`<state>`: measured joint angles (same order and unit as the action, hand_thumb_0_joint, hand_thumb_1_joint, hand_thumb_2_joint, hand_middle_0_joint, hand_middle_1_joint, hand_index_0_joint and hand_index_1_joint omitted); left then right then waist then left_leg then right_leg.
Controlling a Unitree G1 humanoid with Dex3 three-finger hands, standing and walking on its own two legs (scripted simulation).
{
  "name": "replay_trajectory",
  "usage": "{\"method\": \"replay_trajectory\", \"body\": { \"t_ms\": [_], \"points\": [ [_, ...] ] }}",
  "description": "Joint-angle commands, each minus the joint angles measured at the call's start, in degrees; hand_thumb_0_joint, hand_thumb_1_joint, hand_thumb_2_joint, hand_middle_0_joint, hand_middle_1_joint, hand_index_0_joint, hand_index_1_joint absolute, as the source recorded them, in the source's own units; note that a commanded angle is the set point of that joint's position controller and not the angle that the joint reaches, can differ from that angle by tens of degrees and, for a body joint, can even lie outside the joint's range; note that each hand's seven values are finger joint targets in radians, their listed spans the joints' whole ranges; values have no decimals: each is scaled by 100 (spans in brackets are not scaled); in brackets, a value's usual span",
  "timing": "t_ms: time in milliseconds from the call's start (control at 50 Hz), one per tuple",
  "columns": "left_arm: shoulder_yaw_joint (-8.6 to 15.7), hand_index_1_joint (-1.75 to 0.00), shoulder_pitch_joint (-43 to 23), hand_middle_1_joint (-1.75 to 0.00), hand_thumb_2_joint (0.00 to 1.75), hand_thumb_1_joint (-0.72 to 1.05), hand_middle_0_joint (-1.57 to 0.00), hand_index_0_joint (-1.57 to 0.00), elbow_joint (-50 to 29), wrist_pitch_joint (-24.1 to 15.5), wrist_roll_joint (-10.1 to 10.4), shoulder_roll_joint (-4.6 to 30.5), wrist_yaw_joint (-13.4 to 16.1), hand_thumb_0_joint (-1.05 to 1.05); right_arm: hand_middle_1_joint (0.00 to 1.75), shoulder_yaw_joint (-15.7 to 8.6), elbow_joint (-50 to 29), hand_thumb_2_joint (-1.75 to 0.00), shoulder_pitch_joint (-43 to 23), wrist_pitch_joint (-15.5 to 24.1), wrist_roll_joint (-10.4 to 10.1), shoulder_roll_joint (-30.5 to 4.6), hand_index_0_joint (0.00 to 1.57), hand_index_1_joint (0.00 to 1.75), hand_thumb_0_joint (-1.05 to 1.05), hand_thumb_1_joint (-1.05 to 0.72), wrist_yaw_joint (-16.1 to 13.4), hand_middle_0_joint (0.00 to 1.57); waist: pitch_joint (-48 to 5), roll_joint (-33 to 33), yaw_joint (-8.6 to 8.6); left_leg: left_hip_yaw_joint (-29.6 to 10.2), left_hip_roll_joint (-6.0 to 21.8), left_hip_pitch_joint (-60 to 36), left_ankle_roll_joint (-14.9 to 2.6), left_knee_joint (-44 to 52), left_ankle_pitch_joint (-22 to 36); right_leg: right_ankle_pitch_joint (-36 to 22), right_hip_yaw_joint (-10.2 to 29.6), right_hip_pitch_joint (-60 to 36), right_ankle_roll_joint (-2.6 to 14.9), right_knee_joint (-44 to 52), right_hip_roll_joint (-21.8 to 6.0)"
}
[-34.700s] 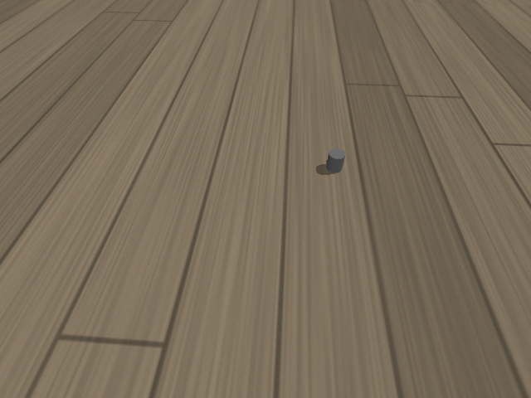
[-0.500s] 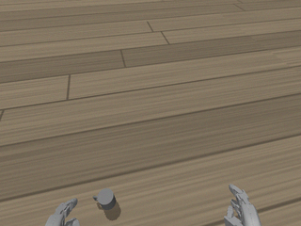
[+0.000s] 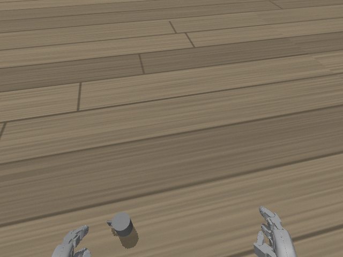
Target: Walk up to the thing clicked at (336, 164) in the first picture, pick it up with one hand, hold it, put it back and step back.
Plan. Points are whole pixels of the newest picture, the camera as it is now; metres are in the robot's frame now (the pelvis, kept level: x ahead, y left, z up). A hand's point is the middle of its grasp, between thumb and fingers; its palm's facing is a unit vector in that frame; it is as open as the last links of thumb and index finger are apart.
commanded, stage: home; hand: left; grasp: from above
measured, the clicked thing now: (119, 224) +0.44 +0.26 -0.66
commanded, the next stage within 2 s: stand in 0.70 s
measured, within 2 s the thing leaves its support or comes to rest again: neither
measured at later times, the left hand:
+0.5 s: hand out of the picture +0.16 +0.18 -0.05, palm faces +0.04 -0.98 -0.20, open 7.4 cm
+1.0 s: hand out of the picture +0.14 +0.22 -0.09, palm faces +0.01 -0.94 -0.34, open 7.4 cm
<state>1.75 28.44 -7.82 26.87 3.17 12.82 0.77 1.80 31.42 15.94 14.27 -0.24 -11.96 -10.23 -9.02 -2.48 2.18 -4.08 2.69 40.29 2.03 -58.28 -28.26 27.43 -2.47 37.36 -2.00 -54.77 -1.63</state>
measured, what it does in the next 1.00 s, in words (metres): stands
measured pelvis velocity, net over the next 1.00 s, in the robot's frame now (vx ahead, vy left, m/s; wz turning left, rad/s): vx -0.01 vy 0.00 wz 0.00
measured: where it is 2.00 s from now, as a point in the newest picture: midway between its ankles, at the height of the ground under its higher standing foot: outside the picture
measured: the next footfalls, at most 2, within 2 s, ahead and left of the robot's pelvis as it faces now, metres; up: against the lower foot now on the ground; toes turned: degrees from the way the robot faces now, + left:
none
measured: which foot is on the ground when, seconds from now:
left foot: down 0.00-1.00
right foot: down 0.00-1.00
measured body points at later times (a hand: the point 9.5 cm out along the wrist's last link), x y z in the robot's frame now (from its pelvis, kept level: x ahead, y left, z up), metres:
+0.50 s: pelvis +0.00 +0.00 +0.00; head +0.02 +0.00 +0.45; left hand +0.16 +0.23 -0.03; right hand +0.16 -0.25 -0.06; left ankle +0.01 +0.14 -0.68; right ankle +0.00 -0.14 -0.68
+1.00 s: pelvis -0.01 +0.00 +0.02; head +0.02 +0.00 +0.47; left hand +0.14 +0.27 -0.07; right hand +0.13 -0.27 -0.09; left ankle +0.01 +0.14 -0.68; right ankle +0.00 -0.14 -0.68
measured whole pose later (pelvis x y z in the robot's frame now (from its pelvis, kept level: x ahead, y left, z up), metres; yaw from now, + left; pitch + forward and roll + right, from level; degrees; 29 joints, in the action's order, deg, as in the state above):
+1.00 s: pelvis -0.01 +0.00 +0.02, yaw +0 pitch +2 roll +1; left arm 1.6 12.9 30.2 5.9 -2.6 17.1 1.6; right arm -1.0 45.8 9.9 3.2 3.5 -16.0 -1.0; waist 1.3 1.4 -1.2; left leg -1.5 0.7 26.8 1.5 -48.8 -23.9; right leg 25.3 -0.3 26.5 -1.8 -49.8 -3.7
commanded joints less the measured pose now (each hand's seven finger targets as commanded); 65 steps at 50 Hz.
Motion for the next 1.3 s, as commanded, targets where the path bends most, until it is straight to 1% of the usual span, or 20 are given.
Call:
{"method": "replay_trajectory", "body": {
  "t_ms": [0,80,100,320,380,400,460,580,680,760,780,800,820,840,860,920,1040,1100,1180,1280],
  "points": [
    [422,-30,-72,-30,90,90,-20,-20,-1028,-297,-44,630,55,0,30,-348,-890,-90,-351,292,-13,-783,20,30,0,-90,-100,20,-616,69,36,237,-236,-661,-242,875,1371,-1249,-192,-356,139,885,250],
    [441,-30,12,-30,90,90,-20,-20,-964,-268,-55,665,66,0,30,-347,-870,-90,-339,277,-8,-787,20,30,0,-90,-97,20,-521,37,-3,253,-244,-635,-236,859,1516,-1402,-180,-394,135,865,229],
    [290,-30,-156,-30,90,90,-20,-20,-1070,-287,-59,565,50,0,30,-326,-879,-90,-377,277,-13,-750,20,30,0,-90,-82,20,-472,-62,6,254,-238,-636,-222,879,1548,-1435,-192,-389,145,853,229],
    [439,-30,3,-30,90,90,-20,-20,-992,-262,-49,656,65,0,30,-370,-888,-90,-349,230,-20,-797,20,30,0,-90,-68,20,-487,-44,-20,209,-219,-643,-216,948,1341,-1195,-206,-325,161,854,248],
    [217,-30,-256,-30,90,90,-20,-20,-1234,-304,-47,511,50,0,30,-340,-974,-90,-421,237,-29,-752,20,30,0,-90,-55,20,-515,-132,29,197,-207,-674,-205,959,1383,-1241,-222,-300,165,827,251],
    [431,-30,-58,-30,90,90,-20,-20,-1007,-278,-30,656,65,0,30,-375,-909,-90,-344,218,-22,-799,20,30,0,-90,-64,20,-519,-50,2,192,-217,-631,-215,930,1370,-1216,-202,-330,167,822,246],
    [282,-30,-215,-30,90,90,-20,-20,-1145,-299,-10,543,54,0,30,-351,-963,-90,-365,231,-29,-776,20,30,0,-90,-63,20,-478,-36,49,237,-227,-617,-228,912,1284,-1180,-200,-264,141,878,249],
    [450,-30,-71,-30,90,90,-20,-20,-1039,-316,-33,683,70,0,30,-371,-975,-90,-382,227,-30,-780,20,30,0,-90,-77,20,-500,110,3,243,-238,-524,-240,889,1152,-1050,-186,-295,139,901,237],
    [293,-30,-111,-30,90,90,-20,-20,-1102,-312,-41,568,63,0,30,-346,-996,-90,-392,225,-33,-752,20,30,0,-90,-80,20,-434,-32,20,264,-240,-525,-226,900,1155,-1062,-182,-244,151,888,231],
    [395,-30,-155,-30,90,90,-20,-20,-1199,-322,-16,626,69,0,30,-353,-986,-90,-386,244,-38,-763,20,30,0,-90,-84,20,-543,29,11,252,-237,-571,-237,880,1161,-1078,-183,-292,142,895,232],
    [332,-30,-1756,-30,90,90,-20,-20,812,-1556,-685,1151,303,0,30,-529,471,-90,-624,-412,689,-1441,20,30,0,-90,258,20,736,463,-439,115,-77,-573,-467,1220,2325,-1308,176,-1323,442,1067,-200],
    [450,-30,-1159,-30,90,90,-20,-20,1883,-1930,-704,1230,270,0,30,-630,545,-90,-612,-634,703,-1474,20,30,0,-90,414,20,249,519,-424,270,-77,-1068,-574,1266,2412,-1417,553,-1477,612,1171,-260],
    [438,-30,-1104,-30,90,90,-20,-20,2160,-2108,-763,1285,249,0,30,-610,469,-90,-593,-743,693,-1453,20,30,0,-90,532,20,159,665,-360,249,-102,-1207,-593,1267,2329,-1417,653,-1488,694,1193,-323],
    [399,-30,-1248,-30,90,90,-20,-20,2306,-2223,-744,1287,211,0,30,-603,475,-90,-509,-817,688,-1456,20,30,0,-90,612,20,247,389,-243,149,-90,-1326,-570,1376,2264,-1485,614,-1329,660,1216,-232],
    [335,-30,-1329,-30,90,90,-20,-20,2536,-2321,-710,1290,181,0,30,-560,535,-90,-603,-847,574,-1377,20,30,0,-90,709,20,134,128,-329,53,-102,-1545,-587,1543,2190,-1597,561,-1535,607,1138,-260],
    [374,-30,-1537,-30,90,90,-20,-20,3216,-2429,-625,1275,163,0,30,-627,806,-90,-763,-933,296,-1299,20,30,0,-90,890,20,131,486,-410,141,-153,-1794,-515,1629,2009,-1549,623,-1653,503,1458,-372],
    [391,-30,-1839,-30,90,90,-20,-20,4339,-2655,-610,1326,180,0,30,-713,1306,-90,-739,-1113,324,-1341,20,30,0,-90,934,20,483,332,-322,34,-93,-2136,-545,2102,1346,-966,650,-1679,402,2092,-449],
    [385,-30,-1820,-30,90,90,-20,-20,4794,-2716,-580,1304,166,0,30,-726,1521,-90,-740,-1143,326,-1395,20,30,0,-90,915,20,678,133,-340,-140,33,-2215,-543,2475,1448,-1178,509,-1840,360,2174,-371],
    [374,-30,-1800,-30,90,90,-20,-20,5325,-2769,-511,1326,176,0,30,-708,1843,-90,-584,-1175,283,-1438,20,30,0,-90,858,20,594,93,-305,-177,136,-2498,-518,2700,2258,-1972,462,-2308,346,2245,-403],
    [328,-30,-1771,-30,90,90,-20,-20,5895,-2745,-494,1353,187,0,30,-679,2168,-90,-650,-1227,236,-1525,20,30,0,-90,819,20,777,-1,-329,-301,243,-2587,-479,3248,2089,-1864,380,-2670,304,2671,-396]
  ]
}}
